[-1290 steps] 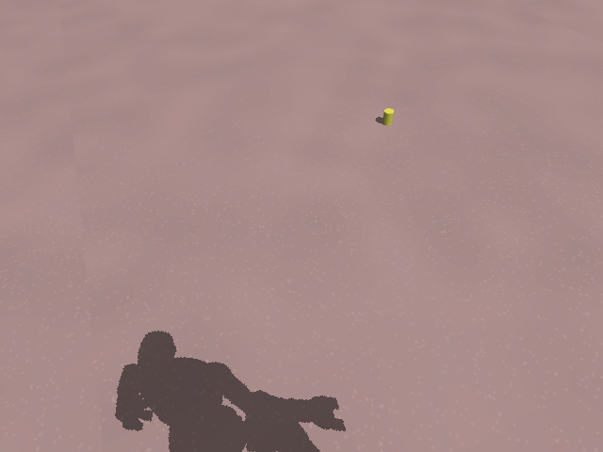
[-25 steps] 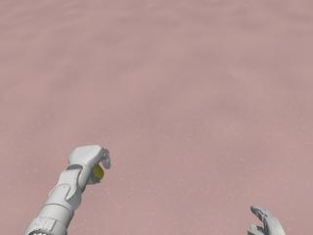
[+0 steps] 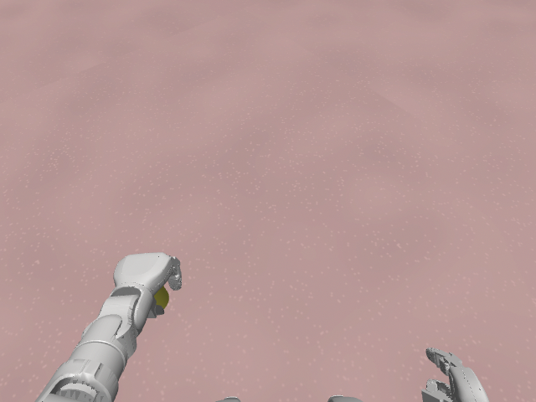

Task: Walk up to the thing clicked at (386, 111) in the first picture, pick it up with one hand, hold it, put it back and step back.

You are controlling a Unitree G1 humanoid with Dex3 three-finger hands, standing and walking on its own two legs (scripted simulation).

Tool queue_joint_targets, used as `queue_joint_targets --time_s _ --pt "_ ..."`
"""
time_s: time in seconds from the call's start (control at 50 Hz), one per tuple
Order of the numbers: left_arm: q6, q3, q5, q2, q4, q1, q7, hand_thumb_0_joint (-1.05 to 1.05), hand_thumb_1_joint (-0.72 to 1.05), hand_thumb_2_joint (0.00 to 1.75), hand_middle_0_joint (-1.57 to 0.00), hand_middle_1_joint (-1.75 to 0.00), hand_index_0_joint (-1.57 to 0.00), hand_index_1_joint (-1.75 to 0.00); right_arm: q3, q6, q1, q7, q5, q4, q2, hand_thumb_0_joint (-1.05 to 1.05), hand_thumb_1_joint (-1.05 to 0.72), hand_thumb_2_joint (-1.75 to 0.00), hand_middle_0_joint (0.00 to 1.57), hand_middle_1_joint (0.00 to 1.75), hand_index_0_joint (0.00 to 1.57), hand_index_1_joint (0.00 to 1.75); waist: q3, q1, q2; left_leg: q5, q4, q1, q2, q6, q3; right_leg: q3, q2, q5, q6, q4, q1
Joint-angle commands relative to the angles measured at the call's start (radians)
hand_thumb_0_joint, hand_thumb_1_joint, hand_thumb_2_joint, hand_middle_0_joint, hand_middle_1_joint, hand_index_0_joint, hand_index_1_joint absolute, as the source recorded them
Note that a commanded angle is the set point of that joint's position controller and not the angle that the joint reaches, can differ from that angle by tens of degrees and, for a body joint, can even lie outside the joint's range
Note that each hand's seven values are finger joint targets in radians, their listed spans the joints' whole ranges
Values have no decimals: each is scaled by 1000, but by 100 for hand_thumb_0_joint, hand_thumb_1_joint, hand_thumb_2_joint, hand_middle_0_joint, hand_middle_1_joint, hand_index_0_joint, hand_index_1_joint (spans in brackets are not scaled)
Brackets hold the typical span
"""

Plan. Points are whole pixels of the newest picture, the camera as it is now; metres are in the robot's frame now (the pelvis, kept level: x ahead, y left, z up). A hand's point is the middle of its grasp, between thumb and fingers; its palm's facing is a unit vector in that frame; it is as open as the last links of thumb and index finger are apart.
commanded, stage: crouch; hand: left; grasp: from above
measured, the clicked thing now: (148, 292) +0.32 +0.24 -0.11
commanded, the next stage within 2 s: lower in 1.62 s
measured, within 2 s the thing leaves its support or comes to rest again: neither
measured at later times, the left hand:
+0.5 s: hand (181, 303) +0.37 +0.24 -0.33, palm faces -0.44 +0.03 -0.90, open 6.9 cm
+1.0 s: hand (190, 312) +0.40 +0.26 -0.49, palm faces -0.45 -0.01 -0.89, open 6.4 cm
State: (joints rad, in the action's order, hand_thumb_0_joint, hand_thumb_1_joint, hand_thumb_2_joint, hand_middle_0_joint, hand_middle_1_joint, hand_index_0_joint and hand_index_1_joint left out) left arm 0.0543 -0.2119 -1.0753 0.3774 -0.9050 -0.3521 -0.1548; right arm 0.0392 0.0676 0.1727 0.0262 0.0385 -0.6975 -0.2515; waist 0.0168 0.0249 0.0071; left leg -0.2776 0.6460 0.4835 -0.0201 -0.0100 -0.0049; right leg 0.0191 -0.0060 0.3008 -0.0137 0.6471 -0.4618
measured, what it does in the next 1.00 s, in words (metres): lowers itself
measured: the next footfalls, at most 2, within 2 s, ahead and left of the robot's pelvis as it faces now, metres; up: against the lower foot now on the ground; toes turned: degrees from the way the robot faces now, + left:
none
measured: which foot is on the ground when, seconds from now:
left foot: down 0.00-1.00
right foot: down 0.00-1.00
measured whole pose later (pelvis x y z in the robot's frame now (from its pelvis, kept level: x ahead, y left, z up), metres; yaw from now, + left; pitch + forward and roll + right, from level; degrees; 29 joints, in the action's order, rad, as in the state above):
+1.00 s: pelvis -0.06 +0.01 -0.33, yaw -4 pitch +39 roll -6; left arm 0.14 0.05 -1.23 0.61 -1.31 -0.86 -0.38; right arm 0.02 -0.06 0.14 -0.09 -0.10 -0.73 -0.26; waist 0.15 0.18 0.02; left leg -0.68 2.08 2.09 -0.01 -0.01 0.10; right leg -0.05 0.02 0.71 -0.03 2.04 -2.01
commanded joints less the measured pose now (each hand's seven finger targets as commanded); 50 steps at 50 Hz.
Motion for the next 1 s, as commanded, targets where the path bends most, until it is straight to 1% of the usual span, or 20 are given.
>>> queue_joint_targets --time_s 0.0,0.02,0.1,0.12,0.18,0.22,0.26,0.3,0.36,0.4,0.48,0.52,0.56,0.66,0.7,0.74,0.78,0.84,0.86,0.98 --pt "24 90 -59 178 49 -429 -141 0 54 61 -84 -81 -90 -74 71 -41 69 -3 -31 56 -150 0 -90 -90 20 30 20 30 346 60 3 139 203 44 34 13 -24 -13 24 -154 24 131 -202" --pt "31 103 -70 192 48 -439 -163 0 54 61 -84 -80 -90 -73 75 -44 76 -7 -34 61 -149 0 -90 -90 20 30 20 30 396 52 28 134 255 78 31 12 -23 -14 28 -144 30 183 -242" --pt "23 133 -110 232 -34 -543 -228 0 58 59 -85 -83 -92 -75 83 -50 116 -12 -45 58 -169 0 -90 -90 20 30 20 30 518 77 87 85 419 235 26 17 -18 -27 34 -89 35 340 -422" --pt "18 126 -109 215 -67 -558 -237 0 57 57 -85 -80 -93 -72 81 -54 122 -10 -48 55 -168 0 -90 -90 20 30 20 30 516 86 78 70 447 286 25 18 -11 -33 40 -74 37 378 -464" --pt "4 151 -101 247 -182 -562 -254 0 56 54 -82 -80 -91 -71 84 -70 136 -5 -58 40 -174 0 -90 -90 20 30 20 30 538 78 69 5 539 447 22 19 9 -48 42 -10 43 488 -593" --pt "0 181 -94 300 -134 -638 -261 0 54 57 -82 -79 -90 -71 87 -80 148 -1 -64 44 -178 0 -90 -90 20 30 20 30 637 77 101 -31 602 505 22 20 16 -50 41 15 45 554 -635" --pt "-11 160 -81 259 -148 -649 -255 0 55 57 -83 -81 -91 -73 89 -89 154 0 -68 46 -180 0 -90 -90 20 30 20 30 671 91 116 -66 648 545 17 17 35 -58 38 45 50 624 -720" --pt "-16 195 -76 317 -133 -672 -255 0 53 58 -84 -78 -91 -71 92 -91 159 6 -68 46 -186 0 -90 -90 20 30 20 30 717 81 139 -114 677 575 15 15 36 -62 34 89 53 664 -758" --pt "-19 188 -74 292 -174 -684 -238 0 52 57 -81 -79 -89 -71 89 -99 166 4 -77 31 -181 0 -90 -90 20 30 20 30 725 117 117 -155 749 675 14 19 48 -69 34 118 52 739 -841" --pt "-14 225 -86 372 -161 -747 -236 0 48 59 -81 -76 -87 -70 86 -102 172 5 -81 25 -189 0 -90 -90 20 30 20 30 749 119 133 -198 794 719 17 21 53 -71 35 157 54 782 -898" --pt "14 219 -79 344 -207 -751 -226 0 52 54 -82 -75 -89 -68 76 -116 170 -8 -90 19 -186 0 -90 -90 20 30 20 30 717 141 126 -283 871 829 21 23 74 -84 31 233 57 865 -1035" --pt "36 251 -96 414 -196 -774 -230 0 52 56 -85 -71 -91 -65 72 -120 173 -13 -92 19 -189 0 -90 -90 20 30 20 30 753 136 134 -318 912 873 27 26 68 -82 34 271 57 892 -1050" --pt "50 239 -95 385 -232 -757 -231 0 57 58 -86 -74 -93 -67 62 -130 170 -25 -99 15 -188 0 -90 -90 20 30 20 30 718 155 109 -350 952 920 27 30 77 -88 29 297 53 917 -1117" --pt "81 299 -130 487 -152 -844 -263 0 58 59 -91 -69 -96 -64 58 -141 190 -46 -113 -1 -209 0 -90 -90 20 30 20 30 904 139 241 -213 1044 839 23 18 75 -97 26 196 58 1025 -1178" --pt "87 269 -134 431 -203 -820 -268 0 61 57 -93 -70 -99 -64 49 -145 197 -58 -124 -16 -200 0 -91 -90 20 30 20 30 868 160 235 -152 1101 866 21 26 60 -102 32 147 53 1047 -1198" --pt "86 306 -145 476 -212 -827 -281 0 58 59 -91 -70 -96 -64 49 -148 205 -66 -130 -25 -211 0 -91 -90 20 30 20 30 882 158 238 -105 1137 880 20 26 64 -104 28 108 50 1082 -1219" --pt "84 296 -138 460 -210 -835 -282 0 60 58 -92 -70 -98 -64 49 -149 207 -77 -136 -17 -201 0 -91 -90 20 30 20 30 882 156 276 -84 1157 874 18 24 57 -105 27 94 51 1101 -1230" --pt "81 321 -151 494 -237 -809 -287 0 63 58 -95 -68 -100 -63 53 -145 202 -88 -141 -21 -210 0 -91 -90 20 30 20 30 874 146 271 -77 1195 920 18 26 51 -111 33 86 50 1135 -1241" --pt "81 309 -144 464 -239 -808 -282 0 65 61 -97 -69 -102 -64 53 -145 206 -93 -145 -18 -209 0 -91 -90 20 30 20 30 871 160 265 -71 1205 919 16 25 58 -115 31 83 49 1148 -1253" --pt "87 308 -136 479 -276 -812 -268 0 67 58 -98 -70 -103 -64 52 -135 203 -113 -146 -16 -209 0 -91 -90 20 30 20 30 810 173 211 -126 1271 1048 15 39 43 -116 45 96 42 1178 -1253"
